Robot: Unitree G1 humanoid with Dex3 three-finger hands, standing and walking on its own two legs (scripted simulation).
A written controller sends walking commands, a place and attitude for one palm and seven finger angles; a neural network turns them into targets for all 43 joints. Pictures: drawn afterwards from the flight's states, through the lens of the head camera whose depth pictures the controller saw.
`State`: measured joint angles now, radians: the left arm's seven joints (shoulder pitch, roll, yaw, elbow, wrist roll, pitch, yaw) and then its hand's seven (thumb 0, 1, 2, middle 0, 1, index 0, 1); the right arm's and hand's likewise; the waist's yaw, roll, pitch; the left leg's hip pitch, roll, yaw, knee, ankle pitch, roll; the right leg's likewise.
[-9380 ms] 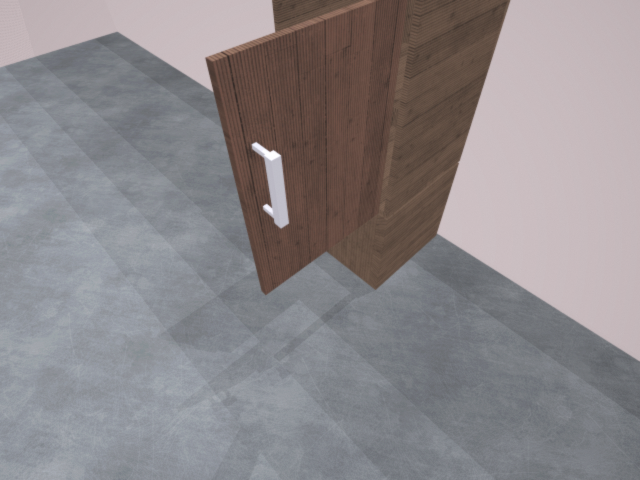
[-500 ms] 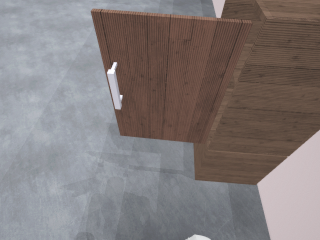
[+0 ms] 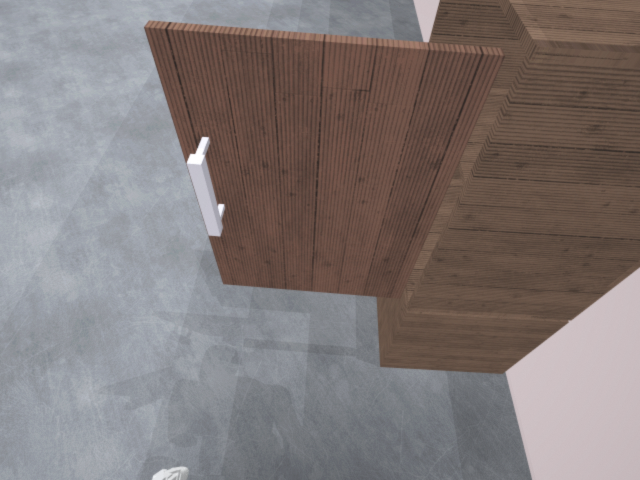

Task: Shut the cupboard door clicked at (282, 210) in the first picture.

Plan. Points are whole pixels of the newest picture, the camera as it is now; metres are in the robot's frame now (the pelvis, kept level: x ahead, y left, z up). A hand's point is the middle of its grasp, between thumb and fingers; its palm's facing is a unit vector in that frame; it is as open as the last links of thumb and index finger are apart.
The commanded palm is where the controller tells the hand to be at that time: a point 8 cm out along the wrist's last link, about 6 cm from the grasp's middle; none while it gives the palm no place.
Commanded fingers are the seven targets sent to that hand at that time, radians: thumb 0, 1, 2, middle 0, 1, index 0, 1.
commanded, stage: come to a stop and stand still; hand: left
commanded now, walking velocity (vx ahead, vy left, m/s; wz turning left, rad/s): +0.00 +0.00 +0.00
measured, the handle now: (210, 189) +0.52 +0.21 +0.01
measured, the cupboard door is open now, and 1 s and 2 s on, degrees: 88 88 88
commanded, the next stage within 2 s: look again from close up in 0.86 s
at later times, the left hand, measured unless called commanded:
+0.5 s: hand out of the picture -0.05 +0.20 -0.17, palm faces +0.01 -0.98 -0.21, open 7.4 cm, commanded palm none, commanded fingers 0.00 0.90 0.90 -0.20 -0.30 -0.20 -0.30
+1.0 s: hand out of the picture -0.04 +0.16 -0.17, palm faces -0.01 -0.98 -0.18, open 7.3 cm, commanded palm none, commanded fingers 0.00 0.90 0.90 -0.20 -0.30 -0.20 -0.30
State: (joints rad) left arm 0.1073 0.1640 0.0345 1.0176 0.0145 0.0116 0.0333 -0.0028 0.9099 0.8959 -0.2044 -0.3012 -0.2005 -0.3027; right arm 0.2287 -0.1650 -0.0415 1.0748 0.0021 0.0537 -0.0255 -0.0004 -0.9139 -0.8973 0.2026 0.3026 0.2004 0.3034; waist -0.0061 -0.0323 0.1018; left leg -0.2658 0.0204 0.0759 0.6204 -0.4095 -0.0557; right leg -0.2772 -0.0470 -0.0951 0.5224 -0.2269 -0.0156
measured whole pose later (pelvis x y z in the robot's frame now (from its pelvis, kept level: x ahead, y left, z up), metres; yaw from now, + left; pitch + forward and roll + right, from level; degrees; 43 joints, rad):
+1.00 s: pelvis -0.03 +0.00 +0.01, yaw -1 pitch +0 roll +0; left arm 0.29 0.13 -0.01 1.12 0.01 -0.01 0.04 0.00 0.91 0.90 -0.20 -0.30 -0.20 -0.30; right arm 0.31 -0.13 -0.01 1.16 -0.01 0.01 -0.02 0.00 -0.91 -0.90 0.20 0.30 0.20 0.30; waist -0.02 0.00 0.05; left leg -0.27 0.04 0.10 0.45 -0.17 0.01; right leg -0.09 0.02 -0.01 0.40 -0.31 -0.01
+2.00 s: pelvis +0.02 +0.02 +0.00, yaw -4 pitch +0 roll +0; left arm 0.33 0.19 0.01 1.09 0.02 0.01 0.01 0.00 0.91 0.90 -0.20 -0.30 -0.20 -0.30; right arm 0.30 -0.15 0.00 1.07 -0.02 -0.05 -0.02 0.00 -0.91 -0.90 0.20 0.30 0.20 0.30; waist 0.00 -0.04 0.06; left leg -0.22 0.03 0.16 0.56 -0.34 0.05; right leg -0.35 -0.02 -0.05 1.01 -0.55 -0.04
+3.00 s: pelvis -0.01 +0.01 +0.01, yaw -4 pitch +0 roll +0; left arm 0.34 0.16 0.03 1.06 0.02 0.02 0.01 0.00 0.91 0.90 -0.20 -0.30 -0.20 -0.30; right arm 0.28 -0.16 -0.04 1.08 -0.02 0.05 0.00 0.00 -0.92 -0.90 0.20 0.30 0.20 0.30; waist 0.01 -0.02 -0.01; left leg -0.43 0.00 0.08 0.65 -0.31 0.00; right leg -0.10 -0.02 -0.05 0.39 -0.31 -0.03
